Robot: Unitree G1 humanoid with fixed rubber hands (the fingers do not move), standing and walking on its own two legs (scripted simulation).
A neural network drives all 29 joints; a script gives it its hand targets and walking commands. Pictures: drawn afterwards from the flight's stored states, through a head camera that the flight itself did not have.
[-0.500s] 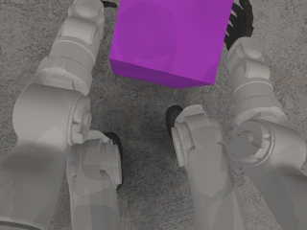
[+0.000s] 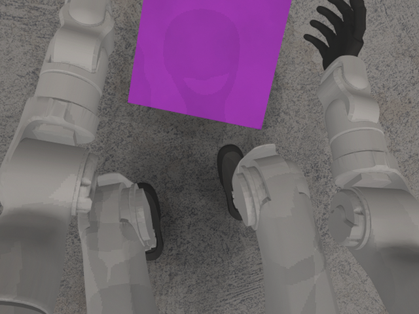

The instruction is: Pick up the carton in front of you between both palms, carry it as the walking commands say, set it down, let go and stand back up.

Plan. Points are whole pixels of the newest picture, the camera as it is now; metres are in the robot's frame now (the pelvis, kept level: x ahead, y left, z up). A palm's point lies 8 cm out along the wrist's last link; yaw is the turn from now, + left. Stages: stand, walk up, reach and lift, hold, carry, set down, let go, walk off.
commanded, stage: set down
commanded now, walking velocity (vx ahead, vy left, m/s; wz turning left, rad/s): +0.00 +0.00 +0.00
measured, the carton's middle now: (201, 64) +0.48 -0.06 -0.27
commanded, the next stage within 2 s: let go in 0.82 s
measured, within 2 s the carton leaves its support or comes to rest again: neither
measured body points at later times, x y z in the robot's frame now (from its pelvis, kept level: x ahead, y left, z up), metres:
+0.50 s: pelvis +0.02 +0.00 +0.12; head +0.34 +0.00 +0.44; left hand +0.60 +0.09 +0.00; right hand +0.45 -0.28 +0.01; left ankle +0.09 +0.12 -0.36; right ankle +0.15 -0.12 -0.36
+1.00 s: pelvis +0.05 +0.00 +0.25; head +0.32 +0.00 +0.61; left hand +0.57 +0.11 +0.14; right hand +0.44 -0.27 +0.15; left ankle +0.09 +0.12 -0.36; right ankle +0.15 -0.12 -0.36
